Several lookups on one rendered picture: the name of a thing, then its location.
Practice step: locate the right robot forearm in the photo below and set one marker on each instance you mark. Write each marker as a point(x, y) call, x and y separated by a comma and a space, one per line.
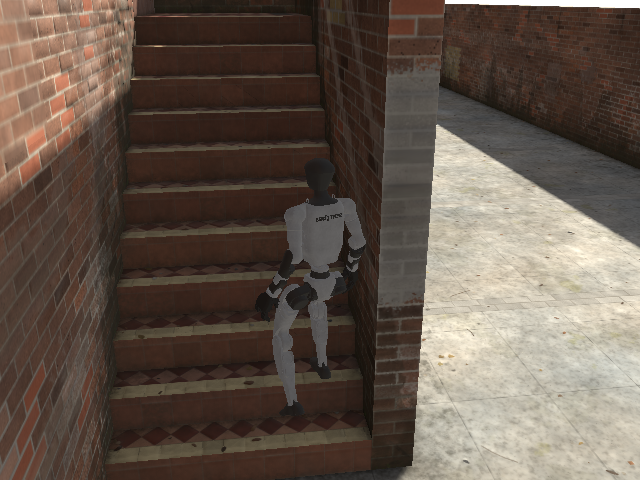
point(353, 258)

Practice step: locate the left robot forearm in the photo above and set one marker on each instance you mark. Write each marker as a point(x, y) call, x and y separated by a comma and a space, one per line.
point(282, 275)

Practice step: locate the robot shin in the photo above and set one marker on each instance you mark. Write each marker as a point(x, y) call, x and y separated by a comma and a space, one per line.
point(320, 335)
point(286, 369)

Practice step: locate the right robot hand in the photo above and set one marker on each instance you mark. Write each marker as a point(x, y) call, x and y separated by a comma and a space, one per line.
point(353, 276)

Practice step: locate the left robot hand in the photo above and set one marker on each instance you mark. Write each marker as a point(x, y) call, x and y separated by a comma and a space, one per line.
point(264, 304)

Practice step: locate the robot left shin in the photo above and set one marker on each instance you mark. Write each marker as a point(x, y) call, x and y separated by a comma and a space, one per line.
point(286, 369)

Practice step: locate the robot right shin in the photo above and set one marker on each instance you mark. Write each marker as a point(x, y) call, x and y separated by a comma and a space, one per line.
point(320, 335)

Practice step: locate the left robot upper arm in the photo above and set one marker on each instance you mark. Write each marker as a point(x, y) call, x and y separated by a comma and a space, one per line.
point(294, 217)

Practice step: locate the right robot upper arm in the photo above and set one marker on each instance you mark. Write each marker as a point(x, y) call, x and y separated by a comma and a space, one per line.
point(352, 222)

